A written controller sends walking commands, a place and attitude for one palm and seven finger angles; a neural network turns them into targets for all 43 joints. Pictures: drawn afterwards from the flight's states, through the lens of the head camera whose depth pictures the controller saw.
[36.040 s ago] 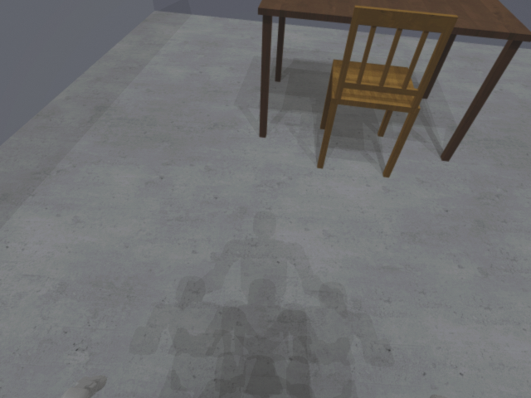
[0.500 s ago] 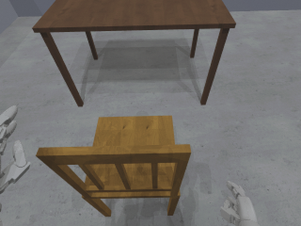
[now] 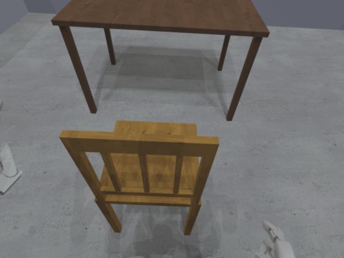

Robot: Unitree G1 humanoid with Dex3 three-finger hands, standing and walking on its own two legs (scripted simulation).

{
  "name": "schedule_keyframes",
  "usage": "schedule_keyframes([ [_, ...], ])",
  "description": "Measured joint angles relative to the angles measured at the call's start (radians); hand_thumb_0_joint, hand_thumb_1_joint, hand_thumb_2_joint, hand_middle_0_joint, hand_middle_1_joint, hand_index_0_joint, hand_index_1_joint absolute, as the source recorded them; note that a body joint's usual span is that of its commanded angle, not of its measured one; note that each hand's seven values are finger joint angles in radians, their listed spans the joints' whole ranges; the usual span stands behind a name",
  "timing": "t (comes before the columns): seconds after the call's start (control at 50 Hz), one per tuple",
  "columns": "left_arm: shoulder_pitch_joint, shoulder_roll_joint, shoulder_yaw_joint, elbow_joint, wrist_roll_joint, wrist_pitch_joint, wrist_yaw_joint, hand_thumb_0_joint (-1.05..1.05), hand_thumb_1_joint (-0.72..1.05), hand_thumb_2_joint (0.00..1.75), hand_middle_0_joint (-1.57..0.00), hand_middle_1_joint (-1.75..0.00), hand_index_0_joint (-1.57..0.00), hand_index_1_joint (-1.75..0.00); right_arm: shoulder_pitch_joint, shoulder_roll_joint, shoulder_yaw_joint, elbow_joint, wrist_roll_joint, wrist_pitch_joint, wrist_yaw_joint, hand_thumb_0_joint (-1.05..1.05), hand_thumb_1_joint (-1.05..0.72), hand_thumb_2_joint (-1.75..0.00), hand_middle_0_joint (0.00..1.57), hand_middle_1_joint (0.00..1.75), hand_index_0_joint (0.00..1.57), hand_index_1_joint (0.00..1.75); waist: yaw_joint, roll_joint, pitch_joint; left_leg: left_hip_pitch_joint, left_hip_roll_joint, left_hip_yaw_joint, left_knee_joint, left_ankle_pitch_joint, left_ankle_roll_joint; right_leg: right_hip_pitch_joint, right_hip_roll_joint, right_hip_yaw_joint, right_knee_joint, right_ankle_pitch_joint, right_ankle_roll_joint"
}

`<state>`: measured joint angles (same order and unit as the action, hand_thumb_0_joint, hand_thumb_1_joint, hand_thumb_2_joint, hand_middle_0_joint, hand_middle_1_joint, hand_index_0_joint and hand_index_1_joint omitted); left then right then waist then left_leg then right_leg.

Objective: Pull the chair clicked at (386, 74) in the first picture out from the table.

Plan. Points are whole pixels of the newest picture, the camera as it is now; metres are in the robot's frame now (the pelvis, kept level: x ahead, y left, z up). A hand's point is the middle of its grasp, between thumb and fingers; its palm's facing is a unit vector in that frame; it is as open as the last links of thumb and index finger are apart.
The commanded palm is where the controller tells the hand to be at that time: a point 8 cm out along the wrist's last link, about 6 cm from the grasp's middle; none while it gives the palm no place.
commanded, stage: step back with the hand held close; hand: left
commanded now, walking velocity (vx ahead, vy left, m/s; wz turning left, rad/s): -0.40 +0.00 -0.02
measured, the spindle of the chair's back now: (144, 173) +0.37 +0.10 -0.10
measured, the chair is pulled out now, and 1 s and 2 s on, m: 0.66 0.66 0.66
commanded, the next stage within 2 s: stop stepping back and stand still in 0.52 s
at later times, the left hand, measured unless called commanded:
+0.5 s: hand out of the picture +0.15 +0.27 +0.19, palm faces +0.45 -0.77 -0.45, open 7.4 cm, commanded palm +0.08 +0.30 +0.19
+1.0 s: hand out of the picture +0.05 +0.24 +0.18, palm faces +0.38 -0.80 -0.47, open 7.4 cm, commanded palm +0.00 +0.28 +0.19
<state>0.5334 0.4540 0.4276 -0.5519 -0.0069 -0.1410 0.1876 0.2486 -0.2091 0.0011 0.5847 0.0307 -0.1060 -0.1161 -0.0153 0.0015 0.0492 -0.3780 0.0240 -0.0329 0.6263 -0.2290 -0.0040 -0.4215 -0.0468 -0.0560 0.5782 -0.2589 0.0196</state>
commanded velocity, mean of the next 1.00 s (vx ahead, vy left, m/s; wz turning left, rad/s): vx -0.19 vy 0.01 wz -0.05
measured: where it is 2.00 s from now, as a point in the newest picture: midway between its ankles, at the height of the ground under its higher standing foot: outside the picture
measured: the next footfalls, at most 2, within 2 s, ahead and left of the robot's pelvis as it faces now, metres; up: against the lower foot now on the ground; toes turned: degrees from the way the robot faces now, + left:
left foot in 0.28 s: +0.03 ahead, +0.13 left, +0.00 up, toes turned +4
right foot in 0.58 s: -0.10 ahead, -0.14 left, +0.00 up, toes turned +0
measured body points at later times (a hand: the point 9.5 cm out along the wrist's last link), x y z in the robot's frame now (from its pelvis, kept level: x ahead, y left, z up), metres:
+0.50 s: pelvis -0.06 +0.00 +0.01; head -0.03 +0.03 +0.46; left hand +0.12 +0.30 +0.21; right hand +0.11 -0.22 -0.07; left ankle -0.01 +0.12 -0.72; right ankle -0.09 -0.14 -0.68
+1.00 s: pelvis -0.15 -0.02 +0.01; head -0.15 +0.01 +0.46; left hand +0.02 +0.28 +0.20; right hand -0.01 -0.27 -0.06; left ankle -0.11 +0.11 -0.72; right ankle -0.12 -0.16 -0.72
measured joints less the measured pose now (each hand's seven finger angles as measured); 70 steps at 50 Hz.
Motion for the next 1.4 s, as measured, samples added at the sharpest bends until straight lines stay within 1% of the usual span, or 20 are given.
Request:
schedule_keyframes([
  [0.12, 0.008, 0.022, 0.044, 0.017, 0.010, -0.043, -0.012, 0.01, 0.89, 0.90, -0.22, -0.31, -0.21, -0.30, 0.021, 0.010, -0.006, 0.015, -0.002, -0.024, 0.013, 0.02, -0.91, -0.90, 0.20, 0.30, 0.20, 0.30, 0.003, 0.009, 0.000, -0.042, 0.010, 0.010, 0.091, -0.078, 0.008, -0.014, 0.005, 0.014, 0.051, 0.061, -0.005],
  [0.18, -0.016, -0.012, 0.034, 0.021, 0.004, -0.047, -0.010, 0.01, 0.89, 0.90, -0.21, -0.31, -0.21, -0.30, 0.004, -0.005, -0.009, 0.047, -0.016, -0.030, 0.021, 0.02, -0.91, -0.90, 0.20, 0.30, 0.20, 0.30, 0.035, 0.003, 0.000, -0.083, -0.004, 0.023, 0.172, -0.220, 0.009, -0.038, -0.007, 0.026, 0.053, 0.124, -0.015],
  [0.22, -0.034, -0.038, 0.020, 0.015, 0.000, -0.039, -0.005, 0.01, 0.89, 0.90, -0.21, -0.31, -0.21, -0.30, -0.023, -0.019, -0.011, 0.078, -0.026, -0.023, 0.028, 0.02, -0.91, -0.90, 0.20, 0.30, 0.21, 0.30, 0.056, -0.007, 0.005, -0.086, -0.017, 0.040, 0.250, -0.249, 0.009, -0.052, -0.016, 0.042, 0.045, 0.137, -0.012],
  [0.28, -0.047, -0.052, 0.008, 0.000, -0.009, -0.031, -0.008, 0.01, 0.89, 0.90, -0.21, -0.31, -0.21, -0.30, -0.042, -0.030, 0.001, 0.081, -0.028, -0.013, 0.028, 0.02, -0.91, -0.90, 0.20, 0.30, 0.21, 0.30, 0.058, -0.022, -0.013, 0.003, -0.017, 0.059, 0.143, -0.264, 0.021, -0.080, -0.027, 0.039, 0.029, 0.123, -0.001],
  [0.3, -0.055, -0.046, 0.012, -0.004, -0.009, -0.034, -0.009, 0.01, 0.89, 0.90, -0.21, -0.31, -0.21, -0.30, -0.050, -0.027, 0.002, 0.075, -0.029, -0.017, 0.024, 0.02, -0.91, -0.90, 0.20, 0.30, 0.21, 0.30, 0.051, -0.029, -0.010, 0.008, -0.017, 0.058, 0.095, -0.203, 0.023, -0.099, -0.029, 0.038, 0.047, 0.074, 0.001],
  [0.34, -0.071, -0.035, 0.023, -0.005, -0.002, -0.040, -0.005, 0.01, 0.89, 0.90, -0.21, -0.31, -0.21, -0.30, -0.066, -0.012, -0.002, 0.056, -0.031, -0.033, 0.020, 0.02, -0.91, -0.90, 0.20, 0.30, 0.21, 0.30, 0.037, -0.028, 0.018, -0.003, -0.002, 0.055, 0.083, -0.083, 0.026, -0.136, 0.000, 0.054, 0.203, -0.065, 0.006],
  [0.38, -0.069, -0.028, 0.032, 0.003, -0.007, -0.046, -0.007, 0.01, 0.89, 0.90, -0.21, -0.31, -0.21, -0.30, -0.069, 0.018, -0.012, 0.052, -0.031, -0.054, 0.027, 0.02, -0.91, -0.90, 0.20, 0.30, 0.21, 0.30, 0.022, -0.022, 0.022, -0.007, 0.015, 0.043, 0.071, -0.065, 0.016, -0.163, 0.039, 0.067, 0.435, -0.152, 0.008],
  [0.42, -0.054, -0.030, 0.032, 0.000, -0.016, -0.045, -0.012, 0.01, 0.89, 0.90, -0.21, -0.31, -0.21, -0.30, -0.066, 0.042, -0.018, 0.056, -0.029, -0.066, 0.042, 0.02, -0.91, -0.90, 0.20, 0.30, 0.21, 0.30, 0.013, -0.012, 0.009, -0.009, 0.035, 0.033, 0.038, -0.050, 0.009, -0.142, 0.062, 0.060, 0.544, -0.192, 0.005],
  [0.48, -0.024, -0.028, 0.034, -0.031, -0.025, -0.057, -0.019, 0.01, 0.89, 0.90, -0.21, -0.31, -0.21, -0.30, -0.059, 0.062, -0.016, 0.064, -0.025, -0.080, 0.060, 0.02, -0.91, -0.90, 0.20, 0.30, 0.21, 0.30, 0.026, -0.014, -0.011, -0.007, 0.060, 0.048, -0.020, -0.013, -0.001, -0.034, 0.051, 0.035, 0.419, -0.198, -0.003],
  [0.58, -0.011, 0.017, 0.069, -0.062, -0.027, -0.087, -0.030, 0.01, 0.89, 0.90, -0.21, -0.31, -0.21, -0.30, -0.076, 0.060, 0.004, 0.064, -0.039, -0.101, 0.064, 0.01, -0.90, -0.90, 0.20, 0.31, 0.21, 0.30, 0.042, -0.020, -0.010, -0.062, 0.087, 0.084, -0.007, 0.010, -0.024, 0.176, 0.017, 0.016, -0.024, -0.064, -0.004],
  [0.62, -0.043, 0.006, 0.054, -0.043, -0.020, -0.102, -0.046, 0.01, 0.89, 0.90, -0.21, -0.31, -0.21, -0.30, -0.102, 0.034, 0.001, 0.079, -0.040, -0.098, 0.063, 0.01, -0.90, -0.90, 0.20, 0.31, 0.21, 0.30, 0.032, 0.042, 0.023, -0.085, 0.127, 0.052, 0.013, 0.017, -0.032, 0.200, 0.061, -0.009, -0.090, -0.054, 0.010],
  [0.66, -0.041, 0.013, 0.040, -0.040, -0.019, -0.112, -0.056, 0.01, 0.89, 0.90, -0.21, -0.31, -0.21, -0.30, -0.107, 0.020, -0.006, 0.083, -0.032, -0.076, 0.064, 0.02, -0.90, -0.90, 0.20, 0.31, 0.21, 0.30, 0.026, 0.054, 0.035, -0.097, 0.114, 0.029, 0.053, 0.008, -0.024, 0.186, 0.067, -0.007, -0.093, -0.022, 0.005],
  [0.72, 0.039, 0.020, 0.031, -0.039, -0.031, -0.105, -0.064, 0.01, 0.89, 0.90, -0.21, -0.31, -0.21, -0.30, -0.081, 0.014, -0.021, 0.071, -0.004, -0.023, 0.061, 0.02, -0.91, -0.90, 0.20, 0.30, 0.21, 0.30, 0.013, -0.001, 0.000, -0.086, 0.024, 0.025, 0.192, -0.141, -0.011, 0.148, 0.026, 0.036, -0.075, -0.010, 0.002],
  [0.82, 0.126, 0.035, 0.036, 0.001, -0.037, -0.054, -0.043, 0.01, 0.89, 0.90, -0.22, -0.31, -0.22, -0.30, -0.033, -0.013, -0.038, 0.037, 0.009, 0.001, 0.025, 0.02, -0.91, -0.90, 0.20, 0.30, 0.21, 0.30, -0.046, -0.033, -0.042, 0.079, -0.010, 0.043, -0.082, -0.059, 0.006, 0.109, -0.009, 0.037, -0.007, -0.032, 0.024],
  [0.9, 0.111, 0.027, 0.024, 0.023, -0.032, -0.023, -0.037, 0.01, 0.89, 0.90, -0.22, -0.31, -0.22, -0.30, -0.017, -0.001, -0.038, 0.052, 0.009, -0.014, 0.021, 0.02, -0.91, -0.90, 0.20, 0.30, 0.20, 0.30, -0.024, -0.066, -0.029, 0.107, -0.016, 0.051, -0.090, -0.031, 0.003, 0.145, -0.015, 0.044, -0.032, 0.000, 0.022],
  [1.06, 0.046, -0.035, -0.012, 0.029, -0.007, -0.064, -0.026, 0.01, 0.89, 0.90, -0.22, -0.31, -0.21, -0.30, 0.021, 0.013, -0.008, 0.075, -0.004, -0.046, 0.031, 0.02, -0.91, -0.90, 0.20, 0.30, 0.20, 0.30, 0.014, -0.019, -0.070, 0.087, 0.012, 0.010, -0.067, -0.050, 0.005, 0.180, 0.021, 0.007, -0.105, 0.025, 0.001],
  [1.16, -0.017, -0.063, -0.015, 0.102, -0.005, -0.047, -0.019, 0.01, 0.89, 0.90, -0.21, -0.31, -0.21, -0.30, 0.009, 0.019, 0.007, 0.083, -0.016, -0.033, 0.033, 0.02, -0.91, -0.90, 0.20, 0.30, 0.20, 0.30, 0.027, 0.004, -0.078, 0.064, 0.007, 0.004, -0.046, -0.114, 0.025, 0.169, 0.029, 0.019, -0.114, 0.026, -0.014],
  [1.24, -0.043, -0.077, -0.035, 0.122, -0.011, -0.027, -0.019, 0.01, 0.89, 0.90, -0.21, -0.31, -0.21, -0.30, -0.011, 0.015, 0.015, 0.092, -0.024, -0.022, 0.034, 0.02, -0.91, -0.90, 0.20, 0.30, 0.21, 0.30, 0.026, 0.003, -0.061, 0.060, -0.002, 0.008, -0.019, -0.107, 0.031, 0.159, 0.024, 0.032, -0.087, 0.053, -0.008],
  [1.32, -0.028, -0.087, -0.060, 0.117, -0.008, -0.005, -0.025, 0.01, 0.89, 0.90, -0.21, -0.31, -0.21, -0.30, -0.003, 0.019, 0.015, 0.088, -0.024, -0.012, 0.028, 0.02, -0.91, -0.90, 0.20, 0.30, 0.21, 0.30, 0.008, -0.001, -0.069, 0.069, -0.004, 0.009, -0.034, -0.099, 0.032, 0.150, 0.026, 0.039, -0.047, -0.081, -0.020],
  [1.4, -0.024, -0.036, -0.037, 0.084, 0.002, -0.004, -0.036, 0.01, 0.89, 0.90, -0.21, -0.31, -0.21, -0.30, 0.022, 0.042, 0.006, 0.065, -0.024, -0.022, 0.027, 0.02, -0.91, -0.90, 0.20, 0.30, 0.21, 0.30, -0.015, -0.017, -0.057, 0.065, -0.011, -0.003, -0.056, -0.070, 0.027, 0.150, 0.027, 0.028, -0.022, -0.147, -0.030],
])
